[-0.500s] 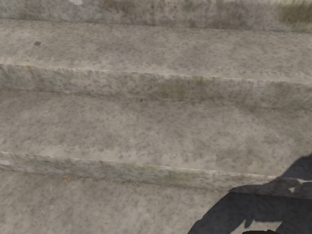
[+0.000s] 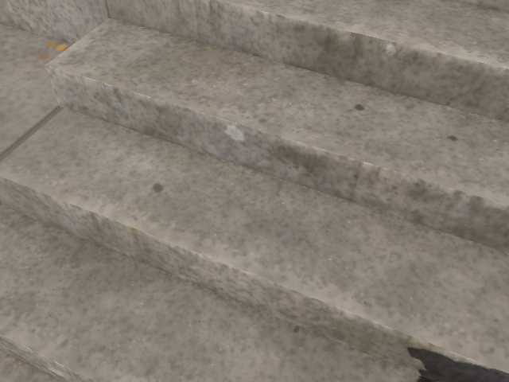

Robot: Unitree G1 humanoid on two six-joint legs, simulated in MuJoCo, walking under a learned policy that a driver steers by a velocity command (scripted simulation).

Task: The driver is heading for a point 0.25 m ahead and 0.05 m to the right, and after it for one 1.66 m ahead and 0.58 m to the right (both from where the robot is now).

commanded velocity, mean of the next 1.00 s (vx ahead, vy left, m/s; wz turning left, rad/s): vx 0.50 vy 0.00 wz -0.39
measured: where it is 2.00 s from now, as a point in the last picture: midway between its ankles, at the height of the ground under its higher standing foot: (388, 112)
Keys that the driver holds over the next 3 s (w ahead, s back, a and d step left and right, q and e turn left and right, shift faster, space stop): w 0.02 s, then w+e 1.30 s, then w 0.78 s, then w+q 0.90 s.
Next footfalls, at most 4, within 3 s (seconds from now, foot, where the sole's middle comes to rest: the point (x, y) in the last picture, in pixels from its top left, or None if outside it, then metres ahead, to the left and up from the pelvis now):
0.40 left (192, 372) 0.47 0.18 -0.57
1.00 right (342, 260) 0.69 -0.14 -0.43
1.46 left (322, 116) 1.03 -0.09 -0.29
2.10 right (490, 41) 1.20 -0.51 -0.14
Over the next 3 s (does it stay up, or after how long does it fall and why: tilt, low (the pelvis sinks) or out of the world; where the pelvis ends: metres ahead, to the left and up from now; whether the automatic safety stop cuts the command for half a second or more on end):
stays up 1.50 -0.58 0.75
